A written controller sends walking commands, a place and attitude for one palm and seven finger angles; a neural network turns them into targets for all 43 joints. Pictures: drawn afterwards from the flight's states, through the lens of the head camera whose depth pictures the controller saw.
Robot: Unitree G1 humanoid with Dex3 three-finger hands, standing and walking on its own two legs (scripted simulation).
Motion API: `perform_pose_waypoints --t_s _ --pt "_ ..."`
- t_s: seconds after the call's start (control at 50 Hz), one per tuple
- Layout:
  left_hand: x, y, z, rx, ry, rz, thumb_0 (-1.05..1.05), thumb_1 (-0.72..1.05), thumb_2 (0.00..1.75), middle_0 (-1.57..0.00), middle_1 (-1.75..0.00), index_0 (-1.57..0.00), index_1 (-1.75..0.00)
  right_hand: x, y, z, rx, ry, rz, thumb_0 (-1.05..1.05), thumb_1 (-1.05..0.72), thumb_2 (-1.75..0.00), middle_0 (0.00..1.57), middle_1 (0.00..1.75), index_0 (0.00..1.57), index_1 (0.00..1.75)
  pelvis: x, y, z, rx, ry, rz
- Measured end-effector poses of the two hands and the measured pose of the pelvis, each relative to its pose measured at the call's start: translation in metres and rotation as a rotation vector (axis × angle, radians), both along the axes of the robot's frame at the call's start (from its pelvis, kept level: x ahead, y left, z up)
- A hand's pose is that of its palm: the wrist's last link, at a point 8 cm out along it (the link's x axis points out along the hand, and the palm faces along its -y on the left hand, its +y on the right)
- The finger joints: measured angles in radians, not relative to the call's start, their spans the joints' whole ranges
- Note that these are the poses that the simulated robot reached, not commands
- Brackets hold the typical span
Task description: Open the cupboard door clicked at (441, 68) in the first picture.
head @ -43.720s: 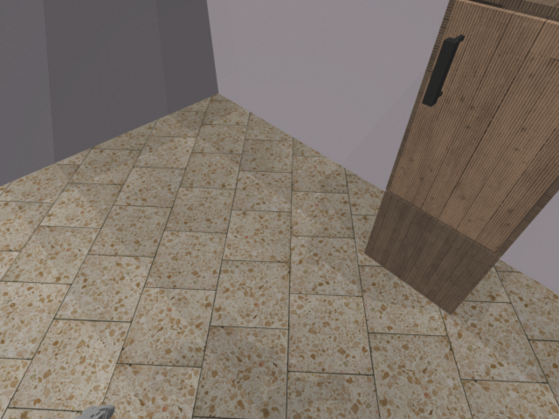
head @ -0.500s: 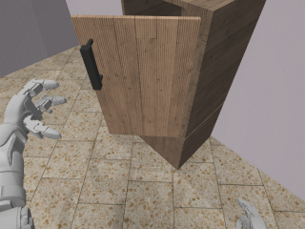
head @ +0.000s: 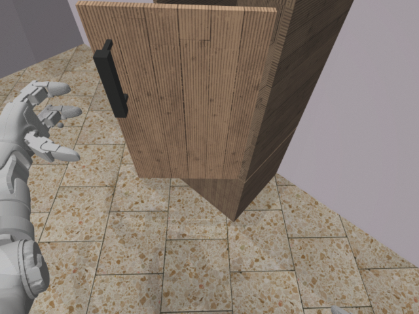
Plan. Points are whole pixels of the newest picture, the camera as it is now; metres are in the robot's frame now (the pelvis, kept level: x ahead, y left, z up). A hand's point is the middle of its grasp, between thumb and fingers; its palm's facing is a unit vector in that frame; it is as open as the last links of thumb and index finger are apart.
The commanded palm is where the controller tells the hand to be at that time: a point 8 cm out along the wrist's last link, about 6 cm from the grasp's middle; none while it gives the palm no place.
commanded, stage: move the hooked fingers beside the handle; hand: left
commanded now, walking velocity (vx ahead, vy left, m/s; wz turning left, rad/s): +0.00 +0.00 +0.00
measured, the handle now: (115, 80) +0.56 +0.21 +0.12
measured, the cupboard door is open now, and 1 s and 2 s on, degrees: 42 42 42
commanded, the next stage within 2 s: slide the fingers in behind the handle in 1.52 s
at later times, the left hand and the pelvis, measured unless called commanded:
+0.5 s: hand (79, 97) +0.49 +0.26 +0.14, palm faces +0.00 -1.00 -0.01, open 14.0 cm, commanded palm +0.47 +0.31 +0.13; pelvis +0.00 +0.01 -0.01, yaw -1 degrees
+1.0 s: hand (80, 89) +0.53 +0.28 +0.12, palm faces +0.00 -1.00 +0.02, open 14.0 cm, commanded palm +0.51 +0.32 +0.12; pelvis +0.02 +0.00 -0.01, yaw -2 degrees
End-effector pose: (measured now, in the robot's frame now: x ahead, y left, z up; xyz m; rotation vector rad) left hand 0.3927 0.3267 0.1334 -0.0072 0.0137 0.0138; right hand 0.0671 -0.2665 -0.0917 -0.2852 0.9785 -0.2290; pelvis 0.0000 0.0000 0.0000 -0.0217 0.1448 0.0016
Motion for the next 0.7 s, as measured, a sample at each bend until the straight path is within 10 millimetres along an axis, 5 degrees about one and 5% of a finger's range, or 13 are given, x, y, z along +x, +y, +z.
perform_pose_waypoints --t_s 0.34,0.7 --pt "0.051 -0.008 0.004 -0.012 0.001 -0.022 -0.01 -0.5 0.3 -0.3 -1.2 -0.3 -1.2 -0.034 0.008 -0.008 0.002 0.163 -0.056 0.01 -0.91 -0.9 0.21 0.3 0.2 0.3 0.005 0.008 -0.003 -0.01 0.059 -0.001" --pt "0.101 -0.012 0.006 0.02 0.045 -0.007 -0.01 -0.5 0.3 -0.3 -1.2 -0.3 -1.2 -0.092 -0.006 -0.007 -0.029 0.363 -0.152 0.0 -0.91 -0.9 0.21 0.3 0.2 0.3 0.004 0.0 -0.01 -0.017 0.139 -0.008"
